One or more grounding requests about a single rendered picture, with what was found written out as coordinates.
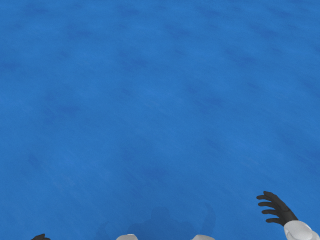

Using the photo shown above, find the robot right forearm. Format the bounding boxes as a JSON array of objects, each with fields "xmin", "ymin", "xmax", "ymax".
[{"xmin": 284, "ymin": 220, "xmax": 320, "ymax": 240}]

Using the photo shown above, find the robot right hand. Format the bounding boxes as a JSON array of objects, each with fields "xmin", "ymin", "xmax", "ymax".
[{"xmin": 256, "ymin": 191, "xmax": 299, "ymax": 227}]

